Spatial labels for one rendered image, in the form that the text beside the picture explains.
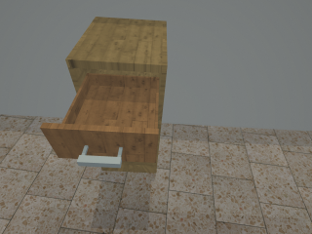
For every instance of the cabinet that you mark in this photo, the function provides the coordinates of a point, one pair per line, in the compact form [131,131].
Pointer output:
[131,47]

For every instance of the handle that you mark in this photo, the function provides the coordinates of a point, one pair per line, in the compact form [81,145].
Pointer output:
[85,160]

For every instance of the drawer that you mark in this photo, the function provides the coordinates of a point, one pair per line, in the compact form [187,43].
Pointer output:
[110,111]

